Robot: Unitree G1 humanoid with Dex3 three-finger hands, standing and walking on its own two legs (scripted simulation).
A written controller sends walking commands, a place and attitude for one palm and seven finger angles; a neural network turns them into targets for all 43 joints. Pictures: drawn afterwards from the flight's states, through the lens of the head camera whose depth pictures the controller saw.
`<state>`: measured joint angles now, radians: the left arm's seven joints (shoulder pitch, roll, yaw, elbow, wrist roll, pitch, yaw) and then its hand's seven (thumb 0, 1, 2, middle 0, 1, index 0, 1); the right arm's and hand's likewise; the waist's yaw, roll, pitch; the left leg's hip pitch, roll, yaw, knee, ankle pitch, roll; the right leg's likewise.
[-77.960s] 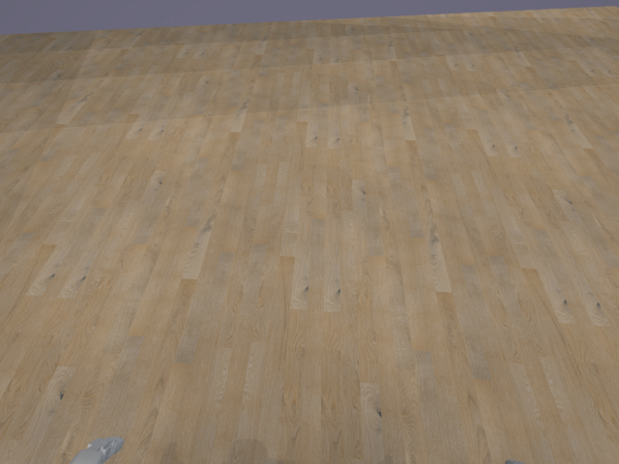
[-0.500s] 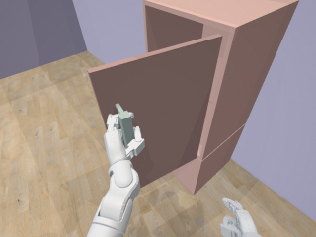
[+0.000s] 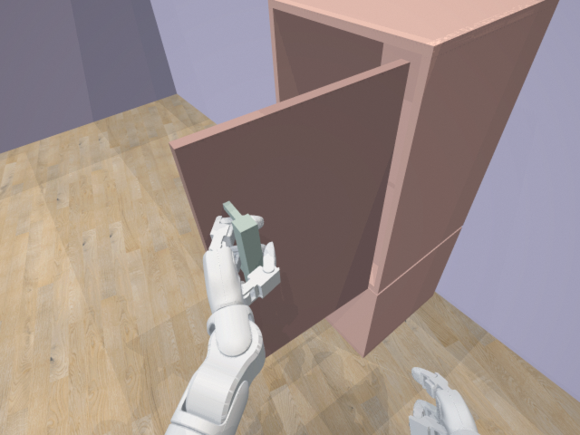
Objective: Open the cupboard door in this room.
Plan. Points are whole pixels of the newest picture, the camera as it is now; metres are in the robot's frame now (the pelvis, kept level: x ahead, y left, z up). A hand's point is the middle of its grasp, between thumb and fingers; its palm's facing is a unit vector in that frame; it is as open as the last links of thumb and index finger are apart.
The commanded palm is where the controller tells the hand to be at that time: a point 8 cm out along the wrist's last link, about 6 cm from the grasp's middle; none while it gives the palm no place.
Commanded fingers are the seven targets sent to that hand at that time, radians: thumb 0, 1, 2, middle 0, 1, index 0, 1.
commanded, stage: open thumb and fingers to let go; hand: left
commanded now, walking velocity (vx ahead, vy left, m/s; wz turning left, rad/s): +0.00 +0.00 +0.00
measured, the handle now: (244, 248) +0.35 +0.09 +0.10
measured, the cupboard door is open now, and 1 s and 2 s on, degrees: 86 89 90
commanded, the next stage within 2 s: slide the hand sideways off the handle in 0.66 s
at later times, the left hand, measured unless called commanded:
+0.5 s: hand (268, 269) +0.31 +0.05 +0.11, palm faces +0.26 -0.97 -0.02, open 14.1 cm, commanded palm +0.26 +0.08 +0.10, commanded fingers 0.00 -0.50 0.30 -0.20 -0.60 -0.20 -0.60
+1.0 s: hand (265, 293) +0.27 +0.05 +0.10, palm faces -0.20 -0.98 +0.00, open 16.1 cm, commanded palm +0.25 +0.09 +0.10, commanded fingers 0.00 -0.50 0.30 -0.15 -0.30 -0.15 -0.30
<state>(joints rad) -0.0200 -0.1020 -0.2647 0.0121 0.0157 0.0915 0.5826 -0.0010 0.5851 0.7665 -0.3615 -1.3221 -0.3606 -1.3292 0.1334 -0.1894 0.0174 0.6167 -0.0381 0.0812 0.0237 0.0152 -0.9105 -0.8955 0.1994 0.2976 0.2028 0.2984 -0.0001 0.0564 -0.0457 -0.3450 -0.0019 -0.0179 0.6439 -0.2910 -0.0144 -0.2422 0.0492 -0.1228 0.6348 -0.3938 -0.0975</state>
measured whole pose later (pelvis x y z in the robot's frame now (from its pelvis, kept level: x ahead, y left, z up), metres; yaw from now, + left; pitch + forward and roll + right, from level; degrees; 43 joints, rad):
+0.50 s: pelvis -0.01 +0.02 +0.00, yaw -1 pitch +0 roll +0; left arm -0.07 -0.11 -0.30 0.07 0.03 0.06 0.60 -0.01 -0.44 0.33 -0.28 -1.02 -0.27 -1.02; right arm 0.16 -0.17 0.02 0.62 -0.03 0.07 0.03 0.01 -0.91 -0.90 0.20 0.30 0.20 0.30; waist 0.00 0.05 -0.04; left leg -0.39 -0.01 0.00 0.69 -0.30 0.01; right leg -0.29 0.04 -0.11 0.68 -0.40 -0.08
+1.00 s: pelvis -0.03 +0.04 +0.00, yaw -1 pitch -1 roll +0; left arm -0.11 0.02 -0.30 0.16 -0.10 -0.09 0.14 -0.01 -0.50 0.30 -0.23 -0.38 -0.17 -0.40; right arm 0.20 -0.20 0.05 0.56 0.02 0.06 0.00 0.01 -0.91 -0.90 0.20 0.30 0.20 0.30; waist 0.00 0.06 -0.02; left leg -0.39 -0.03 0.01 0.68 -0.27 0.04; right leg -0.30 0.02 -0.10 0.68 -0.37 -0.05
